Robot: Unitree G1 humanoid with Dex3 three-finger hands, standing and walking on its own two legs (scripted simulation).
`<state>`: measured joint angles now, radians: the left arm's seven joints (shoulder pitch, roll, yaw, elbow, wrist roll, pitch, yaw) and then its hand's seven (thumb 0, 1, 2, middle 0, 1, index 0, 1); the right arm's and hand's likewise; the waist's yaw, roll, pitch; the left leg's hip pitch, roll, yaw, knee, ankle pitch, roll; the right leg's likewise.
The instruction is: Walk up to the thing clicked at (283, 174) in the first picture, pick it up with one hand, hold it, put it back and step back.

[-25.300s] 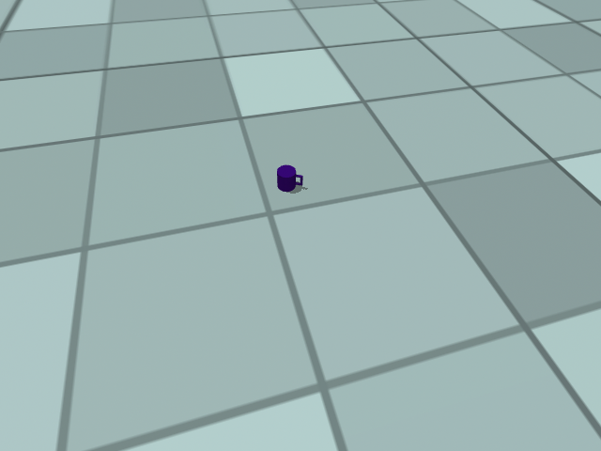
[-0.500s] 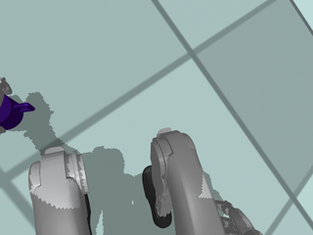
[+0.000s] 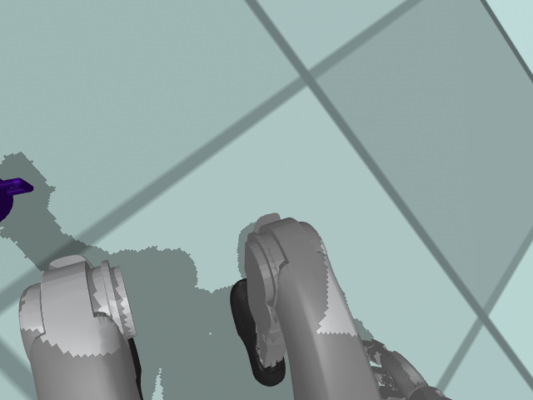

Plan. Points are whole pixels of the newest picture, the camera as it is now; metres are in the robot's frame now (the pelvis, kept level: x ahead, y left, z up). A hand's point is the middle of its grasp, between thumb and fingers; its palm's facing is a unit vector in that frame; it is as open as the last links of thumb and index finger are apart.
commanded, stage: rest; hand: left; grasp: from above
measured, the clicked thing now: out of the picture +0.42 +0.31 -0.26
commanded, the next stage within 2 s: open in 0.08 s
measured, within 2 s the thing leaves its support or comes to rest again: neither
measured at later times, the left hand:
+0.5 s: hand out of the picture +0.41 +0.32 -0.22, palm faces -0.45 -0.13 -0.88, open 12.2 cm
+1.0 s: hand out of the picture +0.41 +0.32 -0.22, palm faces -0.45 -0.14 -0.88, open 13.5 cm
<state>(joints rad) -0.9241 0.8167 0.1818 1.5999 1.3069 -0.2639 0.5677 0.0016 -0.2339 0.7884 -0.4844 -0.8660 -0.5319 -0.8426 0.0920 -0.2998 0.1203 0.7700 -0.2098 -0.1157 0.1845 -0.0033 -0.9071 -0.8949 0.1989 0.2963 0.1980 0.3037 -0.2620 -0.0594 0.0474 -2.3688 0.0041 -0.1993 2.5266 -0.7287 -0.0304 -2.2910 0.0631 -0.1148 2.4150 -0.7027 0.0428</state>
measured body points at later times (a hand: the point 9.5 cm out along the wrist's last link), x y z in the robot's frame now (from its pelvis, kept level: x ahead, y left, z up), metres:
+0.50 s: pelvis -0.01 +0.00 +0.00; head +0.25 +0.11 +0.36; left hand +0.43 +0.33 -0.17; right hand +0.06 -0.26 -0.08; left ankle +0.06 +0.13 -0.27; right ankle +0.10 -0.12 -0.27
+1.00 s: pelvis +0.00 +0.00 +0.00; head +0.25 +0.11 +0.35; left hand +0.43 +0.33 -0.17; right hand +0.06 -0.26 -0.08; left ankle +0.06 +0.13 -0.27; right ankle +0.10 -0.12 -0.27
